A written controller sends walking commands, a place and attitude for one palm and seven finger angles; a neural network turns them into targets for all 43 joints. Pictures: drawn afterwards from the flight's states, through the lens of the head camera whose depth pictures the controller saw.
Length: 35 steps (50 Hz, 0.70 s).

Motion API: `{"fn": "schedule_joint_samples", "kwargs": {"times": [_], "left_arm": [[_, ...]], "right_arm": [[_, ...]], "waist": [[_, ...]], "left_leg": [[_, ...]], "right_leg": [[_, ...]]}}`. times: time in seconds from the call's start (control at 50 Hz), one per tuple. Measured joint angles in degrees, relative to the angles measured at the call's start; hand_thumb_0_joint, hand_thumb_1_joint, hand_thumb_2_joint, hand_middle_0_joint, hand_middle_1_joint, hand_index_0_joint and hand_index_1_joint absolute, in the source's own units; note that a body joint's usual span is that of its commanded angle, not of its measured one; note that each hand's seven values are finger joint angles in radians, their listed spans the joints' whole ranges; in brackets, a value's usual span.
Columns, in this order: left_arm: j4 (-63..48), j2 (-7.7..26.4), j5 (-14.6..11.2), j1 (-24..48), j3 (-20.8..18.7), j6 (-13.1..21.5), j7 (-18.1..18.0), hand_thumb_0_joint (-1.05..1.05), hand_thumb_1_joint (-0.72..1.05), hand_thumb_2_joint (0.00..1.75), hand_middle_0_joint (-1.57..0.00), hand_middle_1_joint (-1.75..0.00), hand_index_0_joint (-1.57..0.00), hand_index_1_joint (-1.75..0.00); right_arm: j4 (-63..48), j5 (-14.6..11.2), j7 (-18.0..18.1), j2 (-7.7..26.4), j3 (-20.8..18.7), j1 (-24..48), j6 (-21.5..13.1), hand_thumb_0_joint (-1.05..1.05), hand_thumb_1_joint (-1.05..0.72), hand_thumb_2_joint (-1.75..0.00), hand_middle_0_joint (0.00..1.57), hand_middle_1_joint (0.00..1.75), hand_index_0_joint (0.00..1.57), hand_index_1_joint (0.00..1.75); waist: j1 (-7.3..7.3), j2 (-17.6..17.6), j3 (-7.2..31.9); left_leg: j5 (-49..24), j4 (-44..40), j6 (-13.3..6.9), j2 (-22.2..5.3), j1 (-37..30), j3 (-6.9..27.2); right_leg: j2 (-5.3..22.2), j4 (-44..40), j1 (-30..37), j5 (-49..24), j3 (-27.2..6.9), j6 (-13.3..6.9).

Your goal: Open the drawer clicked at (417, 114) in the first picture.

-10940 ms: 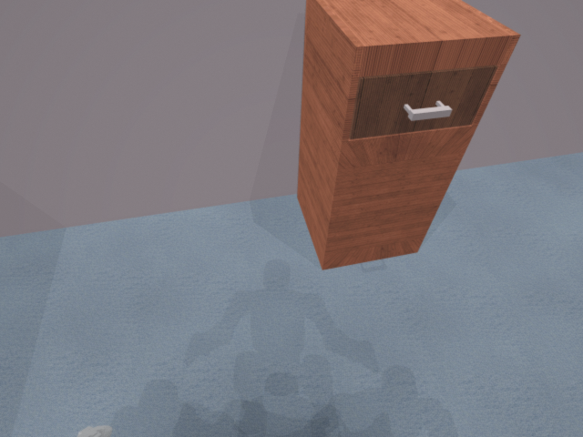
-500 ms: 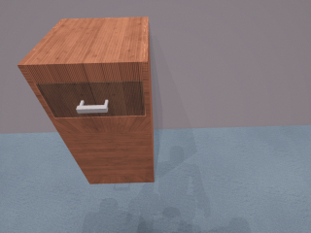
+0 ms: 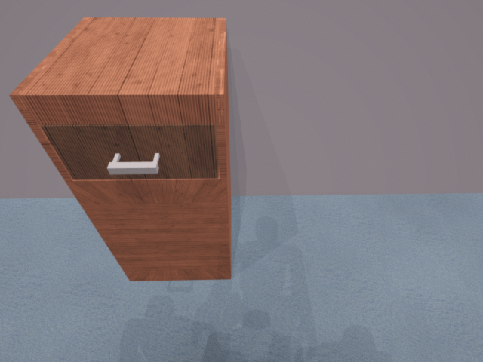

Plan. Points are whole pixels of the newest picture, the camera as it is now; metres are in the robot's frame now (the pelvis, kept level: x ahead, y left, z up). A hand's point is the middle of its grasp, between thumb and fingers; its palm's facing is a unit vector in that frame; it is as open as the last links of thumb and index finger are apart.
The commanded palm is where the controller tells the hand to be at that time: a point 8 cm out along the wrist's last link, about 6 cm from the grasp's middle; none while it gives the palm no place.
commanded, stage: look again from close up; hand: left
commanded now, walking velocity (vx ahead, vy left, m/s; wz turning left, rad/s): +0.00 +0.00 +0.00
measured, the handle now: (135, 162) +0.55 +0.29 -0.02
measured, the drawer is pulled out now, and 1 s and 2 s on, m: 0.00 0.00 0.00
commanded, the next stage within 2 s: shuffle to correct the standing spot in 0.20 s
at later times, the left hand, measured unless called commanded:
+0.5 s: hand out of the picture +0.00 +0.18 -0.18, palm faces +0.11 -0.97 -0.21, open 7.4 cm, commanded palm none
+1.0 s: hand out of the picture +0.08 +0.20 -0.17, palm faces +0.05 -0.97 -0.23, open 7.3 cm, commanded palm none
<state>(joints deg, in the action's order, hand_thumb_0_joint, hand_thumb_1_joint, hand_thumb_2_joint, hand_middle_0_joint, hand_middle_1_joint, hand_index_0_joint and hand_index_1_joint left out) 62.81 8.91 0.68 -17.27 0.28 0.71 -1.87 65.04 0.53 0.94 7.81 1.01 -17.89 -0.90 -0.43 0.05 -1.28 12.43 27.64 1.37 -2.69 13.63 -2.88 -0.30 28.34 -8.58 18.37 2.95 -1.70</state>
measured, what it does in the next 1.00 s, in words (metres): steps on the spot: right foot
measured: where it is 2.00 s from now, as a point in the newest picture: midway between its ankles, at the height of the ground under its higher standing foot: outside the picture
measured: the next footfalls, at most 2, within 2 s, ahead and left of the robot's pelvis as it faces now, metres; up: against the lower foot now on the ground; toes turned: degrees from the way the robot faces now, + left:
right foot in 0.94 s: +0.10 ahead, -0.08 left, +0.00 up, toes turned +8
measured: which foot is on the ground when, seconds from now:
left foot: down 0.00-1.00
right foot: down 0.00-0.60, up 0.62-0.92, down 0.94-1.00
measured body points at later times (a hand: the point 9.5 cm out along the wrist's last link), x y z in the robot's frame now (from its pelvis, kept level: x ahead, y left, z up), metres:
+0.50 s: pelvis +0.02 +0.00 +0.00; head +0.03 +0.01 +0.45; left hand +0.00 +0.24 -0.16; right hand +0.05 -0.23 -0.16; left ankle +0.02 +0.13 -0.72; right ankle -0.03 -0.10 -0.74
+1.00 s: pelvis +0.05 +0.02 +0.00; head +0.07 +0.01 +0.44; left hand +0.07 +0.26 -0.15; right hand +0.10 -0.21 -0.16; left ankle +0.06 +0.13 -0.74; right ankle +0.06 -0.09 -0.74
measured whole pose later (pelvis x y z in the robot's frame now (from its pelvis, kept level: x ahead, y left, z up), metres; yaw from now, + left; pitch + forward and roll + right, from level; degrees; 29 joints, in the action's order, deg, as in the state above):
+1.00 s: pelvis +0.05 +0.02 +0.00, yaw +3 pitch -1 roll +1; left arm 58.3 10.1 1.7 -14.1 -0.3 -0.7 -1.5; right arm 59.4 1.1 1.0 9.8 -0.6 -13.3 0.1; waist -0.7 -0.2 -2.8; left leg 14.7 30.2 -0.6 -1.1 15.0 -6.5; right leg 1.7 32.6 -14.9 16.7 2.8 -0.8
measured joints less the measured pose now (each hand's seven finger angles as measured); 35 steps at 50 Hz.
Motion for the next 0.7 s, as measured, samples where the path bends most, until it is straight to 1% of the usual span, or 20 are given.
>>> {"fn": "schedule_joint_samples", "kwargs": {"times": [0.16, 0.36, 0.4, 0.42, 0.46, 0.5, 0.52, 0.56, 0.58, 0.6, 0.62, 0.66, 0.7], "left_arm": [[0.79, -0.58, 0.15, -0.86, 0.03, 0.16, -0.03, 0.0, 0.9, 0.9, -0.2, -0.3, -0.2, -0.3], [0.73, 0.12, 0.31, -0.74, -0.22, 0.13, 0.06, 0.0, 0.9, 0.9, -0.2, -0.3, -0.2, -0.3], [0.2, 0.25, 0.41, -0.73, -0.51, 0.02, 0.15, 0.0, 0.9, 0.9, -0.2, -0.3, -0.2, -0.3], [-0.16, 0.3, 0.46, -0.8, -0.73, -0.04, 0.2, 0.0, 0.9, 0.9, -0.2, -0.3, -0.2, -0.3], [-0.96, 0.44, 0.63, -0.99, -1.34, -0.05, 0.26, 0.0, 0.9, 0.9, -0.2, -0.3, -0.21, -0.3], [-1.77, 0.61, 0.89, -1.36, -1.98, 0.15, 0.12, 0.0, 0.9, 0.9, -0.2, -0.3, -0.21, -0.3], [-2.08, 0.73, 1.01, -1.61, -2.25, 0.26, 0.04, 0.0, 0.9, 0.9, -0.2, -0.3, -0.21, -0.3], [-2.42, 1.14, 1.12, -2.27, -2.62, 0.26, -0.02, 0.0, 0.9, 0.9, -0.2, -0.3, -0.21, -0.3], [-2.48, 1.42, 1.09, -2.71, -2.76, 0.08, 0.0, 0.0, 0.9, 0.9, -0.2, -0.3, -0.21, -0.3], [-2.54, 1.65, 1.01, -3.24, -2.84, -0.25, 0.06, 0.0, 0.9, 0.9, -0.2, -0.3, -0.21, -0.3], [-2.44, 1.81, 0.85, -3.45, -2.91, -0.82, 0.12, 0.0, 0.9, 0.9, -0.2, -0.3, -0.21, -0.3], [-1.89, 2.26, 0.8, -3.23, -2.98, -2.11, -0.04, 0.0, 0.9, 0.9, -0.2, -0.3, -0.2, -0.3], [-1.42, 2.57, 0.83, -2.4, -2.88, -2.62, -0.1, 0.0, 0.9, 0.9, -0.2, -0.3, -0.2, -0.3]], "right_arm": [[-0.05, 0.02, 0.36, 0.99, -0.38, 2.34, -0.07, 0.01, -0.92, -0.9, 0.2, 0.29, 0.2, 0.3], [-0.77, -0.01, 0.3, 1.85, -0.46, 3.98, -0.08, 0.0, -0.92, -0.9, 0.2, 0.29, 0.2, 0.3], [-1.26, 0.09, 0.05, 2.01, -0.53, 3.71, 0.27, 0.0, -0.91, -0.9, 0.2, 0.29, 0.2, 0.3], [-1.54, 0.16, -0.11, 2.12, -0.6, 3.44, 0.54, 0.0, -0.91, -0.9, 0.2, 0.29, 0.2, 0.3], [-1.95, 0.33, -0.39, 2.31, -0.86, 2.86, 1.18, 0.0, -0.91, -0.9, 0.2, 0.29, 0.2, 0.3], [-2.3, 0.36, -0.59, 2.45, -1.11, 2.5, 1.77, 0.0, -0.91, -0.9, 0.2, 0.29, 0.2, 0.3], [-2.54, 0.3, -0.7, 2.5, -1.23, 2.48, 1.95, 0.0, -0.91, -0.9, 0.2, 0.29, 0.2, 0.3], [-3.28, 0.12, -0.92, 2.57, -1.37, 2.72, 1.98, 0.0, -0.91, -0.9, 0.2, 0.29, 0.2, 0.3], [-3.8, 0.09, -0.98, 2.59, -1.4, 2.9, 1.74, 0.0, -0.91, -0.9, 0.2, 0.29, 0.2, 0.3], [-4.55, 0.18, -1.0, 2.77, -1.41, 2.96, 1.28, 0.0, -0.91, -0.9, 0.2, 0.29, 0.2, 0.3], [-5.29, 0.44, -0.93, 2.92, -1.53, 3.15, 0.77, 0.0, -0.91, -0.9, 0.2, 0.29, 0.2, 0.3], [-6.32, 0.58, -0.65, 2.56, -1.65, 3.78, 0.38, 0.0, -0.91, -0.9, 0.2, 0.29, 0.2, 0.3], [-6.79, 0.59, -0.27, 1.87, -1.45, 4.09, 0.08, 0.0, -0.91, -0.9, 0.2, 0.29, 0.2, 0.3]], "waist": [[0.71, -0.07, 0.17], [0.97, -0.3, 0.07], [0.97, -0.13, 0.08], [0.99, 0.01, 0.11], [1.12, 0.03, 0.06], [1.62, -0.44, -0.22], [1.92, -0.8, -0.47], [2.38, -1.67, -1.0], [2.47, -2.2, -1.21], [2.4, -2.43, -1.28], [2.23, -2.51, -1.41], [1.99, -3.2, -1.66], [1.53, -3.37, -1.51]], "left_leg": [[0.32, -0.44, 0.12, -0.02, -0.77, -0.15], [0.52, -0.66, 0.41, -0.2, -1.06, 0.04], [1.21, 0.7, 0.3, -0.19, -0.3, 0.52], [2.02, 2.01, -0.12, -0.22, 0.35, 0.75], [5.77, 6.65, -0.75, -0.15, 2.25, 0.47], [10.02, 12.23, -1.13, 0.33, 4.4, -0.32], [11.3, 13.67, -1.25, 0.61, 5.09, -0.75], [10.91, 12.25, -1.44, 1.13, 5.19, -1.75], [8.91, 9.35, -1.63, 1.4, 4.4, -2.47], [4.94, 6.32, -2.1, 1.54, 3.54, -2.93], [0.58, 6.27, -2.73, 1.69, 3.85, -3.34], [2.35, 7.97, -3.92, 2.36, 4.14, -4.51], [3.78, 6.58, -4.51, 2.93, 3.42, -5.01]], "right_leg": [[-0.03, -0.46, 0.72, 0.26, -0.14, -0.03], [-0.25, -0.9, 1.18, 0.46, 0.04, -0.29], [-0.24, -0.24, 0.97, 1.01, 0.5, -0.35], [-0.22, 0.2, 0.88, 1.44, 0.87, -0.36], [0.13, 0.99, 0.98, 2.37, 1.79, -0.32], [0.95, 1.33, 1.44, 3.09, 2.55, -0.07], [1.47, 1.37, 1.8, 3.34, 2.79, 0.2], [2.62, 1.81, 2.35, 4.0, 3.01, 1.01], [3.28, 2.77, 2.28, 4.69, 2.91, 1.53], [3.78, 4.75, 1.62, 5.82, 2.76, 1.88], [4.27, 8.4, 0.01, 7.16, 2.58, 1.61], [4.52, 18.48, -4.65, 11.86, 0.46, 0.55], [4.29, 25.17, -8.87, 11.62, -0.58, 0.08]]}}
